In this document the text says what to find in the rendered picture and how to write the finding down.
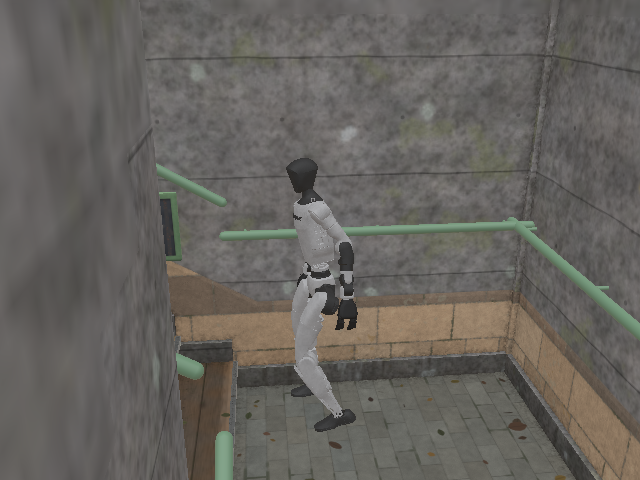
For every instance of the right robot hand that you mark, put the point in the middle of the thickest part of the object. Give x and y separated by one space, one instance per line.
303 276

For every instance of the robot left forearm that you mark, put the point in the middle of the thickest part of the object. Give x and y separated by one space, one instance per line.
346 278

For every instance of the robot left shin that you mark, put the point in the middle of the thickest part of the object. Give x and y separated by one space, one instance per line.
315 379

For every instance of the robot torso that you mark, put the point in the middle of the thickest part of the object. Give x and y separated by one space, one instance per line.
317 248

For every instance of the left robot hand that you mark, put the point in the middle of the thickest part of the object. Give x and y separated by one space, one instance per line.
347 310

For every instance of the robot left upper arm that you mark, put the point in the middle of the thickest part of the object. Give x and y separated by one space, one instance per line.
323 216

